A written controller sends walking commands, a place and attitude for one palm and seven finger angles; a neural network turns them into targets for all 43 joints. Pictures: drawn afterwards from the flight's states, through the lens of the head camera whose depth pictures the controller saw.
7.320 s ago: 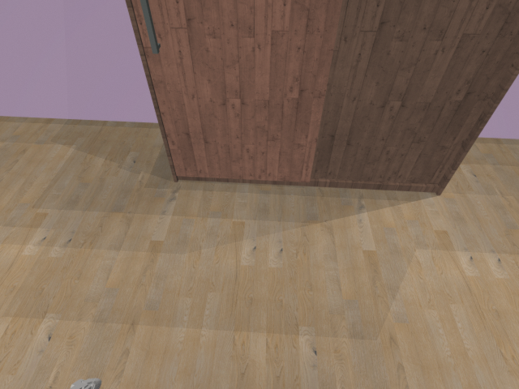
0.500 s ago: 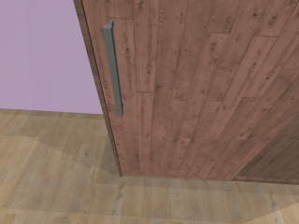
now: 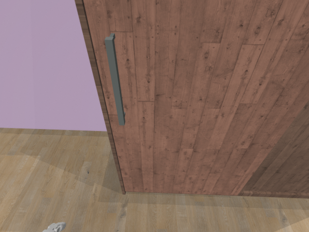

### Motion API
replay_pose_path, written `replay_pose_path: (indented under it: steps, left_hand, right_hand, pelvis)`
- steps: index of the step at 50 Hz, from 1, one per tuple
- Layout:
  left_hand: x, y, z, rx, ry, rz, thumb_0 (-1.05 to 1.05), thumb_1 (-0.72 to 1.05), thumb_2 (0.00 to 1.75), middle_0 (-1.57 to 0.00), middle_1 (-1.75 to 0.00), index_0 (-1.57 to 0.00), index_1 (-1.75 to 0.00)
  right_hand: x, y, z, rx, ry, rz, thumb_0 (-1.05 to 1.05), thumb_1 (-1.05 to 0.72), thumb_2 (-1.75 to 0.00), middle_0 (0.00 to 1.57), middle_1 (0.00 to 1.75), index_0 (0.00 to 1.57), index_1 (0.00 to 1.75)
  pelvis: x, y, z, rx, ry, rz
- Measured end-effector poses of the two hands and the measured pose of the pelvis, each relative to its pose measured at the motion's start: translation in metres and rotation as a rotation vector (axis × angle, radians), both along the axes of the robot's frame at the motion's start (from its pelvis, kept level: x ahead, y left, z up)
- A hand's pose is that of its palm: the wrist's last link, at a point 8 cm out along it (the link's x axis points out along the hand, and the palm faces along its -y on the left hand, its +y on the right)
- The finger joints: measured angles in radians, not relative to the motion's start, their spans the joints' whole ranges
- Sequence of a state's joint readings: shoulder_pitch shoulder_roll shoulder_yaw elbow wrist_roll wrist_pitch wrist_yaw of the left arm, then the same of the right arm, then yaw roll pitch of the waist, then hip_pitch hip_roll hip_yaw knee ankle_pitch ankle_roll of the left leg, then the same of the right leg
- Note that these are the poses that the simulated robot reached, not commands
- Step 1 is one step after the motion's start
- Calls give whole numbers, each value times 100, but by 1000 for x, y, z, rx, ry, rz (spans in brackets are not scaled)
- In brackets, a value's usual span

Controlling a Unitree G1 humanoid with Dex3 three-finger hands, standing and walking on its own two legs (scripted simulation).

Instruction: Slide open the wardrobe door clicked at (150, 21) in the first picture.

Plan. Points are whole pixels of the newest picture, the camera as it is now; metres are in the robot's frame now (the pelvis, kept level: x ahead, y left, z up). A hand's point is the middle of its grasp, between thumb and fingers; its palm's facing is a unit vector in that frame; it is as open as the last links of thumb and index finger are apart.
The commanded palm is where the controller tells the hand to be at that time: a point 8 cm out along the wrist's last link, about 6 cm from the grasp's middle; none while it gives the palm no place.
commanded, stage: come to a stop and stand still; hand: left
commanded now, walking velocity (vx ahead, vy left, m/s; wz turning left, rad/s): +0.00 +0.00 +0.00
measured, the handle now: (118, 85) +0.52 +0.15 +0.13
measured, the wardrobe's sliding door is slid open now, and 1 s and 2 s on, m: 0.00 0.00 0.00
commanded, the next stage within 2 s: look again from close up in 0.26 s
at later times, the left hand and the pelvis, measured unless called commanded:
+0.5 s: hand out of the picture +0.02 +0.23 -0.16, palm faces -0.01 -0.96 -0.30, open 7.4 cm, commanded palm none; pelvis -0.01 +0.00 +0.01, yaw +1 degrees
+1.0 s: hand out of the picture +0.06 +0.25 -0.15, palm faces +0.00 -0.95 -0.33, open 7.4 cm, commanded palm none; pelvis +0.00 +0.00 +0.01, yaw +1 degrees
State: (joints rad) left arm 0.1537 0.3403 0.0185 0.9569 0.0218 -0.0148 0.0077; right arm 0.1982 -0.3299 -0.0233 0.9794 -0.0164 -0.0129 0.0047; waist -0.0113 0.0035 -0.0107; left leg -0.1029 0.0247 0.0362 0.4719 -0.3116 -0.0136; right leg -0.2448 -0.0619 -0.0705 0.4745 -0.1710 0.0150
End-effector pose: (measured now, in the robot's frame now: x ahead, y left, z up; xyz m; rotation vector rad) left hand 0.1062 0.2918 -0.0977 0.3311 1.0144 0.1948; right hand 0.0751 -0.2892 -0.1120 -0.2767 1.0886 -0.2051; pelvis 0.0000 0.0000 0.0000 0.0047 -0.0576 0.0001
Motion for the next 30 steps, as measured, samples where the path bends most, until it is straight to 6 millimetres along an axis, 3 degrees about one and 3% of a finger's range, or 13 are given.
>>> replay_pose_path:
  steps: [8,19,24,30]
  left_hand:
    - [-27,3,-5,-4,71,9,0,90,90,-21,-30,-20,-30]
    - [-79,-7,-25,-50,239,58,0,90,90,-21,-30,-20,-30]
    - [-88,-11,-28,-65,268,74,0,90,90,-21,-30,-20,-30]
    - [-85,-14,-29,-71,259,78,0,90,90,-21,-30,-20,-30]
  right_hand:
    - [-21,-3,0,-3,63,7,1,-90,-90,20,30,20,30]
    - [-55,14,-11,34,198,-14,1,-90,-90,20,30,20,30]
    - [-55,21,-13,45,214,-17,1,-90,-90,20,30,20,30]
    - [-43,25,-13,51,191,-11,1,-90,-90,20,30,20,30]
  pelvis:
    - [-8,1,3,2,7,4]
    - [-7,3,5,-1,15,10]
    - [-6,5,5,-2,11,13]
    - [-5,5,6,-2,7,14]
